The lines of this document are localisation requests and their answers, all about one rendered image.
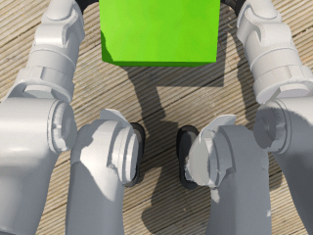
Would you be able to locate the right robot foot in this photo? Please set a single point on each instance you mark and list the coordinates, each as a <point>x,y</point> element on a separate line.
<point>185,138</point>

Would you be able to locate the left robot upper arm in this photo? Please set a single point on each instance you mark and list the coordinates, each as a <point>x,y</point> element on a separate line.
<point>33,134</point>

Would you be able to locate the robot left forearm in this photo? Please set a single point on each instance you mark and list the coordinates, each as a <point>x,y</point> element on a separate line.
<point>53,56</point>

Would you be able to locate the right robot upper arm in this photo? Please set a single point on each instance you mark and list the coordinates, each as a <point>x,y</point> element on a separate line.
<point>284,127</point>

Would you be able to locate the left robot foot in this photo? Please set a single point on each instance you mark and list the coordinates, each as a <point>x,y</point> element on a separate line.
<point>140,133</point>

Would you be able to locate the robot right hand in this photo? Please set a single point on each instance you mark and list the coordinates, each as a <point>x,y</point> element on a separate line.
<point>236,5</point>

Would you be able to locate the robot left hand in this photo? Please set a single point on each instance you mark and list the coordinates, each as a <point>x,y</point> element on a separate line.
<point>83,4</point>

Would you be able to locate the carton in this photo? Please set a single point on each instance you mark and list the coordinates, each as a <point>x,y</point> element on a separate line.
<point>159,33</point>

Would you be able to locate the robot right forearm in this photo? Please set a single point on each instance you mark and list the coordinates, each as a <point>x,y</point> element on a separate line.
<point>271,54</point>

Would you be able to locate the robot foot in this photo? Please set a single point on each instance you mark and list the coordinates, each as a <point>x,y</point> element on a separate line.
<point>140,133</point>
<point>185,138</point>

